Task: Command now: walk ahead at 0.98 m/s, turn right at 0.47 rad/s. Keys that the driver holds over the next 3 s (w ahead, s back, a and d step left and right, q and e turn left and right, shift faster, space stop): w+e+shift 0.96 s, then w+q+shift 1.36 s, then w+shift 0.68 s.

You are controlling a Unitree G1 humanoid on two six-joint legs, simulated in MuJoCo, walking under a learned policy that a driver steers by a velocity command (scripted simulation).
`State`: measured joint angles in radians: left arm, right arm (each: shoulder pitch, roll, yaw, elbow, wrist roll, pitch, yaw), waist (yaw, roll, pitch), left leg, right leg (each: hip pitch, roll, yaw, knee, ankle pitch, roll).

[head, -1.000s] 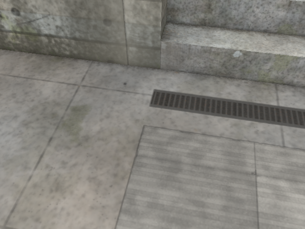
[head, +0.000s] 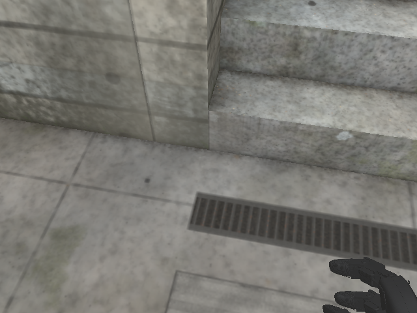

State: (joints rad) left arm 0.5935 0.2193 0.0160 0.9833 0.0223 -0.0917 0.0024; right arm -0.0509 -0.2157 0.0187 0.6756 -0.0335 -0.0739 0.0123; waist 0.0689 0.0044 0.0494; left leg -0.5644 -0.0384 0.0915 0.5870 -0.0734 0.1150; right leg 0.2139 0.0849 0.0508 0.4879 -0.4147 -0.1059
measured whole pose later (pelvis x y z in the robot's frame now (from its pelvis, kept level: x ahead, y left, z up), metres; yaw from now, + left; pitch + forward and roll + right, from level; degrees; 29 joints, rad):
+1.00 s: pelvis +0.84 -0.24 +0.02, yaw -50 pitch +4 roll +2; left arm -0.03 0.34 0.07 0.61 0.05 -0.01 0.01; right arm 0.37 -0.28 -0.05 0.90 -0.06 -0.15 -0.01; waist -0.01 -0.07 0.02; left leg -0.07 0.05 0.11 0.39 -0.38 -0.08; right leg -0.90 0.05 0.01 1.70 -0.46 -0.13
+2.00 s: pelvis +1.13 -0.65 +0.31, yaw -4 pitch +1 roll +4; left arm 0.47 0.15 0.02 0.84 0.02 -0.09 0.08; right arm -0.26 -0.07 0.05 0.37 0.01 0.09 -0.01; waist 0.12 -0.07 -0.01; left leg -0.88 -0.19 0.09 1.48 -0.67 0.16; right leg -0.11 0.01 -0.11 0.76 0.11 -0.01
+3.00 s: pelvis +1.44 -0.79 +0.69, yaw +16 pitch +6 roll +1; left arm -0.43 0.11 -0.05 0.41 0.06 -0.08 0.00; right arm 0.51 -0.30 -0.06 0.97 -0.04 -0.12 -0.09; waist -0.14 0.08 -0.05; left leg -0.39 -0.12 -0.13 0.49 -0.21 0.11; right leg -0.96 0.09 0.02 2.22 -0.60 -0.06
